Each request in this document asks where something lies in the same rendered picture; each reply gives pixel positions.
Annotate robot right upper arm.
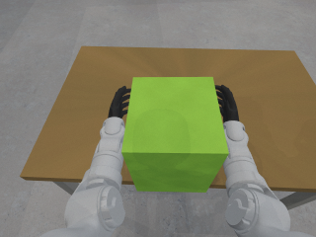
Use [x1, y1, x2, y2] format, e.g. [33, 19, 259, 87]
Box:
[224, 188, 315, 237]

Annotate right robot hand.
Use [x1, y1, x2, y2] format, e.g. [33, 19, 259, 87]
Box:
[214, 85, 240, 122]

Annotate left robot hand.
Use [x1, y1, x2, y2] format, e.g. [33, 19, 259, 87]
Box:
[108, 86, 131, 119]

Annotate carton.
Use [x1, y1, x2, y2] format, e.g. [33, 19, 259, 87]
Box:
[121, 77, 229, 193]

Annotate left robot forearm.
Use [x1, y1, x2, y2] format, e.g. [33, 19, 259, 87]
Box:
[64, 117, 125, 225]

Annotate table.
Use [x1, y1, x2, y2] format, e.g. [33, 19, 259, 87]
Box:
[20, 45, 316, 210]

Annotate right robot forearm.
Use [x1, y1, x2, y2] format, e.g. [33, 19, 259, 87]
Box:
[222, 120, 291, 229]

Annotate robot left upper arm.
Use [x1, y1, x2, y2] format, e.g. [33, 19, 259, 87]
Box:
[40, 185, 125, 237]

